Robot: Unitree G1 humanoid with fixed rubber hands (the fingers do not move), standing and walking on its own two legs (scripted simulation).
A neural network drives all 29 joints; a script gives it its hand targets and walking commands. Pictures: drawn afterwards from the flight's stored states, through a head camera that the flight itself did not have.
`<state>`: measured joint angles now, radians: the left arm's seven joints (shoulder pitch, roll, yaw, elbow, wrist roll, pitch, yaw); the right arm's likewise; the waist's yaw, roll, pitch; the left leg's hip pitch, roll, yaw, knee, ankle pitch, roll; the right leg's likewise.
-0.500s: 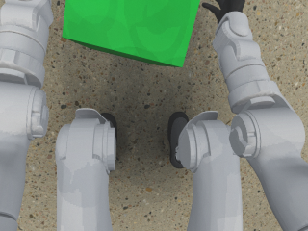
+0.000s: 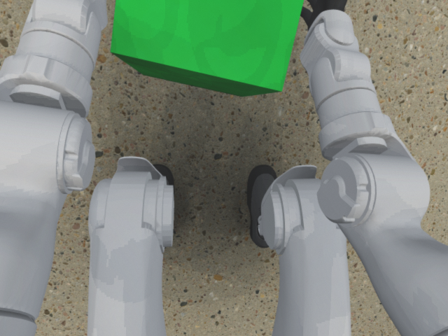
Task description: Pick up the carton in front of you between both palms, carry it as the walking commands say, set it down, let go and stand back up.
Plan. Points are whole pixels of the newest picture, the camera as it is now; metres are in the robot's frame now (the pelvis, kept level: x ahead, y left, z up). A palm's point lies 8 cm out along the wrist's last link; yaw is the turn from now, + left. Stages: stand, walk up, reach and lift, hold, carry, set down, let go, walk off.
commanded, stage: reach and lift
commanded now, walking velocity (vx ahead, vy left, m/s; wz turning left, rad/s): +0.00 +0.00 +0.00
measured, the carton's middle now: (208, 16) +0.53 +0.06 -0.24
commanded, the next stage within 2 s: none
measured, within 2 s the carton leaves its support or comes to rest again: leaves its support in 0.06 s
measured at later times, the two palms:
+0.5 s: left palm out of the picture +0.49 +0.22 +0.00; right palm (396, 0) +0.50 -0.08 +0.00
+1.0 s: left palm out of the picture +0.45 +0.20 +0.14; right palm out of the picture +0.48 -0.09 +0.15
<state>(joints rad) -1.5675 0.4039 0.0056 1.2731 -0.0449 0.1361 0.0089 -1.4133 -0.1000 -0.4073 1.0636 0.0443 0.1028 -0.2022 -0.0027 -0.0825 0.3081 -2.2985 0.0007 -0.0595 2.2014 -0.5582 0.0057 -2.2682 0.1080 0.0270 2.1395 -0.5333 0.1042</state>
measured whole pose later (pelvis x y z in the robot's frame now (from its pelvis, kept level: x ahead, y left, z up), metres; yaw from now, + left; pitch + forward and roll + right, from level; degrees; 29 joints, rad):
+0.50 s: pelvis +0.00 -0.01 +0.07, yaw +5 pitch +40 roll -3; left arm -1.21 0.20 0.25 0.94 0.15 0.35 0.00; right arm -1.07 0.09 -0.58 0.70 -0.14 0.27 -0.17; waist -0.01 -0.05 -0.06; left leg -2.14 -0.10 -0.09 1.94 -0.50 -0.05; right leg -2.10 0.13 0.07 1.92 -0.53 0.10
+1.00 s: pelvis +0.03 -0.02 +0.19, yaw +7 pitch +37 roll -2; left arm -0.83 0.05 0.29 0.70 0.16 0.37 0.01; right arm -0.75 0.14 -0.45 0.56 -0.12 0.30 -0.13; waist -0.01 -0.04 -0.21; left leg -1.70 -0.10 -0.12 1.56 -0.50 -0.05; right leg -1.68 0.13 0.10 1.55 -0.52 0.07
